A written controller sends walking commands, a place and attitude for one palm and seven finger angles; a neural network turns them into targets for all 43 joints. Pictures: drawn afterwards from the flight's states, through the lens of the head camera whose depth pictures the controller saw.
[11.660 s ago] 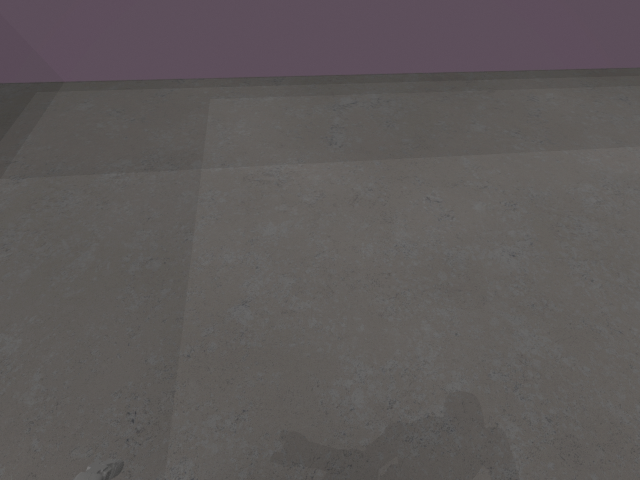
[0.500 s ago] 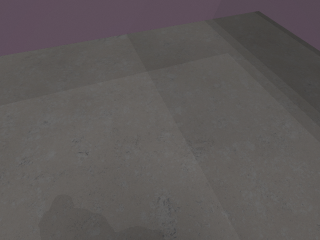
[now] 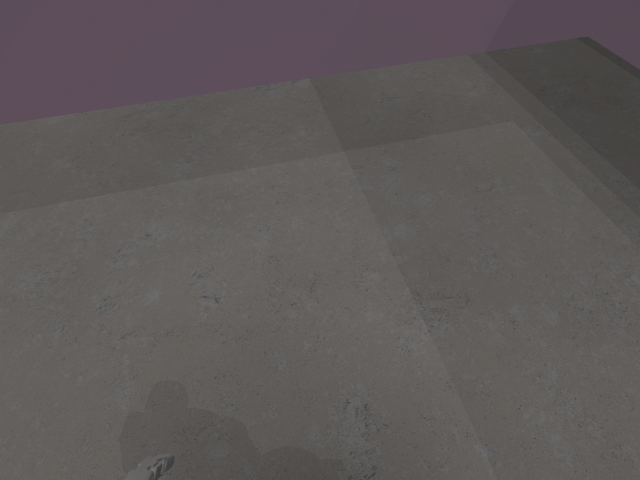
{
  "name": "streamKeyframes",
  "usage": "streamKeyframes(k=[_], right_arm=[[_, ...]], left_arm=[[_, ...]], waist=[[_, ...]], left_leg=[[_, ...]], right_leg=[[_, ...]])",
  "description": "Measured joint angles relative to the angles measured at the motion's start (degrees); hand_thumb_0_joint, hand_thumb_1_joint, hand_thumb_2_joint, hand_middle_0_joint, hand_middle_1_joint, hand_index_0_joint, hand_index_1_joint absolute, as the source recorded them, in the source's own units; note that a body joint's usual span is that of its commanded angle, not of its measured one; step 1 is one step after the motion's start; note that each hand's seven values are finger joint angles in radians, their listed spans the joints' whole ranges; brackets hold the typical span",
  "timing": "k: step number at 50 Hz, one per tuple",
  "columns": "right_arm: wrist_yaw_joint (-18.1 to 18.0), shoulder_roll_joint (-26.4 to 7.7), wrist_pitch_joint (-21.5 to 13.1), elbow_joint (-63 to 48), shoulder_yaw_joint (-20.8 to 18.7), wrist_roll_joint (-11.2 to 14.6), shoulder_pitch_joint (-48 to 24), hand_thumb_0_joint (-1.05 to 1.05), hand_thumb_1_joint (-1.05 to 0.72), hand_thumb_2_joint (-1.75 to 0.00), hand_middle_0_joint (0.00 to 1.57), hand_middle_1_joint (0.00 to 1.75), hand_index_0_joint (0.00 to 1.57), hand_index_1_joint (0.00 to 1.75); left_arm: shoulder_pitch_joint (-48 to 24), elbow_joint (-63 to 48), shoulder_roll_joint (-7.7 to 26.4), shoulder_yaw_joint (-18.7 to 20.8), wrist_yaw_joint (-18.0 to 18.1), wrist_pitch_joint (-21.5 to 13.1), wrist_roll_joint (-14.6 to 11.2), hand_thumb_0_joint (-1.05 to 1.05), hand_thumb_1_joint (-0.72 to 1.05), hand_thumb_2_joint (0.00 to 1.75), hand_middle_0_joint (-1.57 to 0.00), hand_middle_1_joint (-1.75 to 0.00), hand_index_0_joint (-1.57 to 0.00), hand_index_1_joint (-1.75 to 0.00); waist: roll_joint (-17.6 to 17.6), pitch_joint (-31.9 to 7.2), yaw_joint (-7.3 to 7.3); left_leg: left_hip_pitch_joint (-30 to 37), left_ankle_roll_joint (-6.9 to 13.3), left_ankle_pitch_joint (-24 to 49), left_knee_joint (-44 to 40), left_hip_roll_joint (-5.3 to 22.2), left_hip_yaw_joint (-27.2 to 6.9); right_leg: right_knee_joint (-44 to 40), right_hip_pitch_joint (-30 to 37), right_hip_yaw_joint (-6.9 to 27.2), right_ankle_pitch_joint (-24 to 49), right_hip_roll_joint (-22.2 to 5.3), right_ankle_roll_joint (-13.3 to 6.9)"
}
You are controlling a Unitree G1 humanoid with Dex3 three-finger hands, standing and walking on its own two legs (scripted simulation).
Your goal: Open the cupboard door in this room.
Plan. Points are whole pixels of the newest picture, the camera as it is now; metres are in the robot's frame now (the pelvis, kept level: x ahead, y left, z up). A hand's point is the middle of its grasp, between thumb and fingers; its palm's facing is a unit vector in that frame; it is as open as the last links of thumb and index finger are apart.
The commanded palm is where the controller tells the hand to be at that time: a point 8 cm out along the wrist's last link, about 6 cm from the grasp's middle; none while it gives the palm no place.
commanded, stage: turn or walk to find it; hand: left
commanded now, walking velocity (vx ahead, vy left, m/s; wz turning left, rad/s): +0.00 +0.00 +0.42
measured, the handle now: out of the picture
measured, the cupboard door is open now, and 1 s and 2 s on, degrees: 0 0 0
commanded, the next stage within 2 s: none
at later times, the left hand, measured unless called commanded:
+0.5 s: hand out of the picture -0.07 +0.22 -0.18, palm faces +0.30 -0.92 -0.24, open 7.4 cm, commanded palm none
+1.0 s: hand out of the picture -0.03 +0.19 -0.14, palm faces +0.44 -0.85 -0.29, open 7.4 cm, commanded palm none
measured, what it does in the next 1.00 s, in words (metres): steps on the spot, turning left: right foot, then left foot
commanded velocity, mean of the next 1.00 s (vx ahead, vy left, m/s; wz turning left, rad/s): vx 0.00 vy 0.00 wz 0.42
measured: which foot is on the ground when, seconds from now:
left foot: down 0.00-0.02, up 0.04-0.46, down 0.48-0.94, up 0.96-1.00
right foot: up 0.00-0.00, down 0.02-0.48, up 0.50-0.90, down 0.92-1.00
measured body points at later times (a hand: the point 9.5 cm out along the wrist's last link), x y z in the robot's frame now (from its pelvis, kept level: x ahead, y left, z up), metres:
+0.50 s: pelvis -0.04 +0.01 -0.01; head +0.00 +0.03 +0.44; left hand -0.08 +0.26 -0.16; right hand +0.11 -0.22 -0.14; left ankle -0.08 +0.12 -0.74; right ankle +0.00 -0.11 -0.73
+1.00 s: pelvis -0.05 -0.03 +0.00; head -0.01 -0.06 +0.45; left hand -0.06 +0.24 -0.12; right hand +0.10 -0.24 -0.17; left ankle -0.10 +0.10 -0.70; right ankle +0.00 -0.11 -0.73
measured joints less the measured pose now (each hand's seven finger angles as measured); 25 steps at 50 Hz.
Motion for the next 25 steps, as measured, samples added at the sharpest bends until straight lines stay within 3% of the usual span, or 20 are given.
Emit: streamKeyframes(k=[2,4,7,10,14,21,24,25], right_arm=[[0.08,-0.87,0.39,0.4,-0.56,0.4,0.56,0.01,-0.91,-0.9,0.2,0.3,0.2,0.3],[0.14,-1.33,1.38,0.85,-1.07,0.32,1.01,0.01,-0.91,-0.9,0.2,0.3,0.2,0.29],[0.62,-2.17,2.18,1.52,-1.67,0.08,1.18,0.01,-0.91,-0.9,0.2,0.3,0.2,0.29],[0.94,-2.6,2.26,1.8,-1.88,-0.02,1.46,0.01,-0.91,-0.9,0.2,0.3,0.2,0.29],[1.01,-2.59,2.58,2.39,-1.7,0.03,1.24,0.01,-0.91,-0.9,0.19,0.3,0.2,0.29],[0.75,-1.96,1.92,2.12,-0.55,0.68,-1.91,0.01,-0.91,-0.9,0.19,0.3,0.19,0.29],[0.78,-1.92,0.58,0.75,-0.03,0.78,-2.98,0.01,-0.91,-0.9,0.19,0.3,0.2,0.29],[0.75,-1.56,-0.01,0.52,-0.05,0.62,-3.48,0.01,-0.91,-0.9,0.19,0.3,0.2,0.29]], left_arm=[[-0.13,-0.27,-1.03,-0.32,0.15,-0.99,0.45,0.0,0.91,0.9,-0.2,-0.3,-0.2,-0.3],[0.37,-0.67,-1.8,-0.59,0.19,-1.39,0.58,0.0,0.91,0.9,-0.2,-0.3,-0.2,-0.3],[1.63,-0.59,-2.62,-0.82,0.26,-1.35,0.62,0.0,0.9,0.9,-0.21,-0.3,-0.2,-0.3],[2.68,0.16,-2.99,-0.86,0.37,-1.22,0.74,0.0,0.9,0.9,-0.21,-0.3,-0.2,-0.3],[4.01,1.03,-2.93,-0.8,0.32,-1.31,0.98,0.0,0.9,0.9,-0.21,-0.3,-0.2,-0.3],[5.85,2.74,-1.01,-0.09,0.01,-1.06,1.43,0.0,0.9,0.9,-0.21,-0.3,-0.2,-0.3],[6.91,3.51,0.4,0.55,-0.01,-0.44,1.04,0.0,0.9,0.9,-0.21,-0.3,-0.2,-0.3],[7.07,3.71,1.14,0.86,-0.02,0.01,0.78,0.0,0.9,0.9,-0.21,-0.3,-0.2,-0.3]], waist=[[1.73,0.26,-0.19],[1.9,0.32,-0.3],[2.0,0.38,-0.18],[1.86,0.43,-0.32],[0.84,0.65,0.28],[-1.46,1.68,2.5],[-1.86,1.24,2.72],[-2.66,1.24,2.82]], left_leg=[[-2.34,-0.84,-4.33,5.1,0.22,-1.18],[-6.18,-1.2,-11.41,16.27,-0.38,-0.54],[-10.81,-1.95,-10.31,31.46,0.52,0.9],[-12.09,-3.08,-7.39,36.79,2.58,1.59],[-10.0,-4.07,-8.26,33.37,4.61,2.29],[-2.62,-3.6,-12.22,16.03,5.16,5.67],[2.24,-2.57,-4.7,3.47,5.03,7.35],[2.14,-1.69,-3.5,2.87,4.52,7.46]], right_leg=[[-2.3,1.08,-1.56,2.45,0.64,-2.89],[-1.75,1.35,-2.97,1.88,-0.14,-5.23],[-3.8,2.82,-4.56,2.6,-1.04,-6.05],[-5.48,3.79,-6.31,3.48,-1.74,-6.05],[-6.07,3.93,-8.2,3.81,-2.94,-5.98],[-3.74,2.09,-11.0,3.32,-5.51,-4.66],[0.17,0.19,-12.57,1.72,-6.59,-3.26],[3.15,-1.23,-11.76,-0.4,-7.1,-2.42]])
